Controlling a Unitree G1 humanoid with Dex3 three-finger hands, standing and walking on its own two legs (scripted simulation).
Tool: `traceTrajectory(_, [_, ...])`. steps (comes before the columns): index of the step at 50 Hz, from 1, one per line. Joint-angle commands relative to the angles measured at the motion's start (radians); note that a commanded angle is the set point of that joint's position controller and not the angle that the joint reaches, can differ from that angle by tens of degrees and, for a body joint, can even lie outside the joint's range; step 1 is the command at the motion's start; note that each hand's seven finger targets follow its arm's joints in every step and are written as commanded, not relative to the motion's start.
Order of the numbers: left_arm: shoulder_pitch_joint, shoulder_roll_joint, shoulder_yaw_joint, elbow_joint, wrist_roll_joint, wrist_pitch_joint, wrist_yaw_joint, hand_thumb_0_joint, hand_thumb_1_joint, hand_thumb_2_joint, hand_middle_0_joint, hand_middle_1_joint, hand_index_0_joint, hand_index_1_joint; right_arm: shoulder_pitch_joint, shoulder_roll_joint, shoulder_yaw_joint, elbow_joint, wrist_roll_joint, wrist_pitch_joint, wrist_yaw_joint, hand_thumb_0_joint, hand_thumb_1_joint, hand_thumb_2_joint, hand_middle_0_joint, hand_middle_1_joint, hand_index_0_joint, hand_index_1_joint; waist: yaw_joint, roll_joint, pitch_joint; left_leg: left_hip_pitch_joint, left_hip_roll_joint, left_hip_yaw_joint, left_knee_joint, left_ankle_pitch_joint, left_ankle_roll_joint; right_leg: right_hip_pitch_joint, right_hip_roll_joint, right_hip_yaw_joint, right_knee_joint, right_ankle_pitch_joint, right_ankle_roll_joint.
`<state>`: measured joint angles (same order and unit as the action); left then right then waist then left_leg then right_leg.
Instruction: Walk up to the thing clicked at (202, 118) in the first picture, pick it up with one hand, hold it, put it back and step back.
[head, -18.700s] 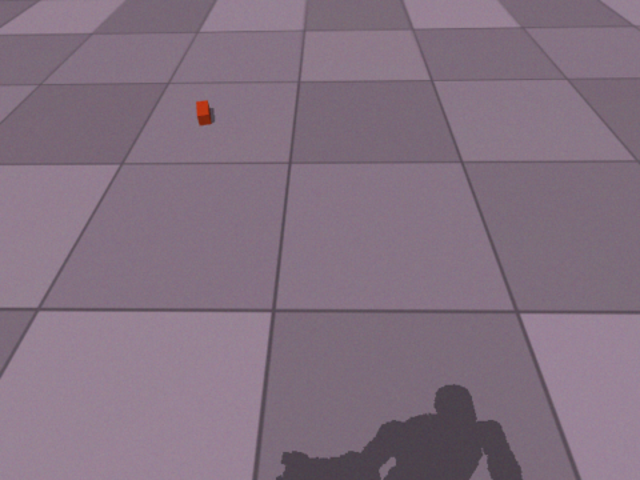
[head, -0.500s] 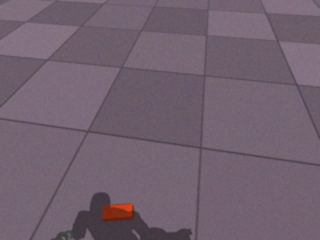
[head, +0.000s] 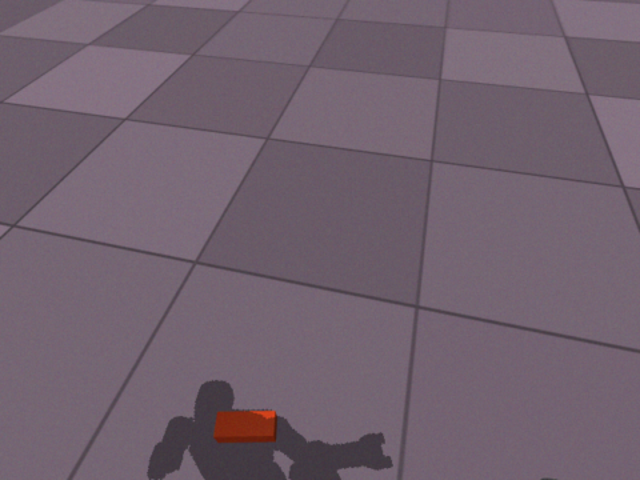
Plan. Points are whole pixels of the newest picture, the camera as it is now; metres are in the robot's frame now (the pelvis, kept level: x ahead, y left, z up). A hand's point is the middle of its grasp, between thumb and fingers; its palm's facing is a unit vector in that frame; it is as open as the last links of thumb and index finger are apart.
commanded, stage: walk up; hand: left
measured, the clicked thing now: (246, 426) +0.41 +0.25 -0.75
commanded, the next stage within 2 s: stand in 0.56 s
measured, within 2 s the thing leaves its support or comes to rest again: neither
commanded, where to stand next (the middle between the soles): +0.06 -0.02 m, yaw +1 degrees
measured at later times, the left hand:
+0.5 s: hand out of the picture +0.09 +0.26 -0.15, palm faces +0.02 -0.95 -0.32, open 7.4 cm
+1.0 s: hand out of the picture +0.08 +0.25 -0.15, palm faces +0.00 -0.94 -0.35, open 7.4 cm
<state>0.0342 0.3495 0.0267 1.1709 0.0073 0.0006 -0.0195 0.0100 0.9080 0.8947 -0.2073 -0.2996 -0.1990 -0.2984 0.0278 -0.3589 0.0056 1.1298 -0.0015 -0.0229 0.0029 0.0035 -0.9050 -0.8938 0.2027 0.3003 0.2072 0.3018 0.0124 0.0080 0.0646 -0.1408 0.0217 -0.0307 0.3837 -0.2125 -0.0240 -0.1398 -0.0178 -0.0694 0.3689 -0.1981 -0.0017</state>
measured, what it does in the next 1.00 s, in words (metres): stands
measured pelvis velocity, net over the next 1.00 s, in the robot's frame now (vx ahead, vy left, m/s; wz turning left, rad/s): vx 0.00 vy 0.00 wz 0.01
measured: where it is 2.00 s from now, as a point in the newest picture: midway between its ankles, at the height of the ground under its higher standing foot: outside the picture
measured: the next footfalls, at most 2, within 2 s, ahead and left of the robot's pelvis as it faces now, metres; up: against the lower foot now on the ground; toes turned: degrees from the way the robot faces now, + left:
none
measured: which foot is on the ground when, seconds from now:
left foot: down 0.00-1.00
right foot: down 0.00-1.00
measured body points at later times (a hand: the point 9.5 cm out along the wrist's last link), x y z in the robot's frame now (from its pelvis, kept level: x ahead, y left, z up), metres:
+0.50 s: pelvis +0.00 +0.00 +0.00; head +0.02 +0.01 +0.45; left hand +0.09 +0.30 -0.13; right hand +0.09 -0.30 -0.13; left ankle +0.00 +0.13 -0.75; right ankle +0.00 -0.12 -0.75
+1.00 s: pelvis +0.00 +0.00 +0.00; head +0.01 -0.01 +0.45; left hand +0.08 +0.30 -0.13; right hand +0.10 -0.30 -0.13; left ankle +0.00 +0.13 -0.75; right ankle +0.00 -0.12 -0.75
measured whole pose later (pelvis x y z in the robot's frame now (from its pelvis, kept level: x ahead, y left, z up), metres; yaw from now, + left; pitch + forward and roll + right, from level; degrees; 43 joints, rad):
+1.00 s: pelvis +0.00 +0.00 +0.00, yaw +1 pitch -2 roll +0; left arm 0.09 0.34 0.01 1.15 0.01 -0.02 -0.01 0.01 0.91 0.89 -0.21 -0.30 -0.20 -0.30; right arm 0.08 -0.35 0.01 1.13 -0.01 -0.01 0.01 0.00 -0.90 -0.89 0.20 0.30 0.21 0.30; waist 0.01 0.02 0.06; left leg -0.10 0.02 -0.04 0.31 -0.18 -0.03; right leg -0.10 -0.02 -0.08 0.32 -0.18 0.00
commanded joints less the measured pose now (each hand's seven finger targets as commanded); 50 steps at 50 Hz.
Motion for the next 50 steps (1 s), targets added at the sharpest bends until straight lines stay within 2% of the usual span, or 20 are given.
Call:
traceTrajectory(1, [-0.071,0.209,0.043,-0.069,-0.001,-0.02,0.015,0.0,0.9,0.9,-0.2,-0.3,-0.2,-0.3,-0.042,-0.213,-0.04,-0.051,0.0,-0.017,-0.015,0.0,-0.9,-0.9,0.2,0.3,0.2,0.3,-0.01,-0.008,-0.121,-0.007,0.095,-0.058,-0.059,0.186,0.035,0.067,-0.125,0.105,-0.075,0.127,-0.015])
traceTrajectory(4, [-0.065,0.208,0.047,-0.069,0.0,-0.018,0.015,0.0,0.9,0.9,-0.2,-0.3,-0.2,-0.3,-0.039,-0.207,-0.039,-0.053,-0.001,-0.016,-0.015,0.0,-0.9,-0.9,0.2,0.3,0.2,0.3,-0.008,-0.016,-0.102,-0.02,0.09,-0.063,-0.069,0.153,0.036,0.051,-0.121,0.106,-0.087,0.082,-0.011])
traceTrajectory(9, [-0.059,0.204,0.052,-0.076,0.002,-0.019,0.016,0.0,0.9,0.9,-0.2,-0.3,-0.2,-0.3,-0.022,-0.202,-0.04,-0.055,-0.002,-0.017,-0.016,0.0,-0.9,-0.9,0.2,0.3,0.2,0.3,-0.01,-0.011,-0.133,-0.011,0.095,-0.064,-0.063,0.209,0.034,0.084,-0.121,0.095,-0.073,0.131,-0.013])
traceTrajectory(12, [-0.058,0.199,0.051,-0.081,0.0,-0.016,0.016,0.0,0.9,0.9,-0.2,-0.3,-0.2,-0.3,-0.016,-0.206,-0.04,-0.053,-0.003,-0.017,-0.018,0.0,-0.9,-0.9,0.2,0.3,0.2,0.3,-0.007,0.001,-0.11,-0.044,0.09,-0.073,-0.076,0.175,0.034,0.088,-0.12,0.096,-0.072,0.104,-0.012])
traceTrajectory(25, [-0.049,0.198,0.057,-0.094,0.002,-0.013,0.016,0.0,0.9,0.9,-0.2,-0.3,-0.2,-0.3,0.013,-0.202,-0.041,-0.064,-0.005,-0.018,-0.019,0.0,-0.9,-0.9,0.2,0.3,0.2,0.3,-0.009,-0.006,-0.121,-0.056,0.088,-0.084,-0.07,0.221,0.036,0.116,-0.119,0.081,-0.058,0.123,-0.015])
traceTrajectory(27, [-0.047,0.197,0.055,-0.099,-0.001,-0.012,0.016,0.0,0.9,0.9,-0.2,-0.3,-0.2,-0.3,0.011,-0.204,-0.04,-0.067,-0.007,-0.018,-0.019,0.0,-0.9,-0.9,0.2,0.3,0.2,0.3,-0.007,-0.002,-0.105,-0.065,0.083,-0.085,-0.071,0.205,0.035,0.102,-0.12,0.085,-0.058,0.118,-0.013])
traceTrajectory(28, [-0.022,0.19,0.042,-0.089,0.0,-0.017,0.018,0.0,0.9,0.9,-0.2,-0.3,-0.2,-0.3,-0.003,-0.199,-0.039,-0.064,-0.019,-0.015,-0.018,0.0,-0.9,-0.9,0.2,0.3,0.2,0.3,0.002,0.035,-0.121,-0.023,0.104,-0.091,-0.091,0.224,0.032,0.104,-0.132,0.094,-0.066,0.132,-0.016])
traceTrajectory(30, [-0.025,0.197,0.041,-0.086,0.002,-0.021,0.018,0.0,0.9,0.9,-0.2,-0.3,-0.2,-0.3,0.004,-0.197,-0.037,-0.063,-0.019,-0.014,-0.017,0.0,-0.9,-0.9,0.2,0.3,0.2,0.3,-0.004,0.011,-0.12,-0.018,0.103,-0.093,-0.09,0.238,0.031,0.108,-0.134,0.095,-0.072,0.163,-0.014])
traceTrajectory(35, [-0.024,0.202,0.032,-0.082,0.001,-0.029,0.02,0.0,0.9,0.9,-0.2,-0.3,-0.2,-0.3,0.008,-0.201,-0.037,-0.057,-0.012,-0.01,-0.013,0.0,-0.9,-0.9,0.2,0.3,0.2,0.3,-0.011,-0.005,-0.101,-0.002,0.102,-0.094,-0.109,0.192,0.028,0.087,-0.128,0.094,-0.092,0.119,-0.007])
traceTrajectory(39, [-0.016,0.199,0.027,-0.081,0.0,-0.032,0.021,0.0,0.9,0.9,-0.2,-0.3,-0.2,-0.3,0.013,-0.204,-0.035,-0.056,-0.011,-0.009,-0.011,0.0,-0.9,-0.9,0.2,0.3,0.2,0.3,-0.015,-0.004,-0.106,0.008,0.105,-0.087,-0.108,0.197,0.032,0.09,-0.134,0.1,-0.095,0.144,-0.009])
traceTrajectory(43, [-0.006,0.206,0.024,-0.081,0.0,-0.034,0.024,0.0,0.9,0.9,-0.2,-0.3,-0.2,-0.3,-0.002,-0.205,-0.036,-0.059,-0.012,-0.011,-0.01,0.0,-0.9,-0.9,0.2,0.3,0.2,0.3,-0.008,-0.006,-0.121,0.027,0.108,-0.086,-0.101,0.244,0.03,0.097,-0.135,0.096,-0.087,0.187,-0.008])
traceTrajectory(48, [0.005,0.206,0.021,-0.077,-0.001,-0.035,0.024,0.0,0.9,0.9,-0.2,-0.3,-0.2,-0.3,0.0,-0.203,-0.033,-0.055,-0.009,-0.009,-0.009,0.0,-0.9,-0.9,0.2,0.3,0.2,0.3,-0.009,-0.007,-0.105,0.03,0.105,-0.083,-0.108,0.229,0.031,0.087,-0.134,0.097,-0.095,0.185,-0.009])
traceTrajectory(50, [0.007,0.208,0.022,-0.079,0.0,-0.034,0.025,0.0,0.9,0.9,-0.2,-0.3,-0.2,-0.3,0.005,-0.198,-0.032,-0.053,-0.01,-0.007,-0.008,0.0,-0.9,-0.9,0.2,0.3,0.2,0.3,-0.009,-0.012,-0.092,0.021,0.1,-0.081,-0.117,0.188,0.027,0.073,-0.13,0.096,-0.103,0.143,-0.006])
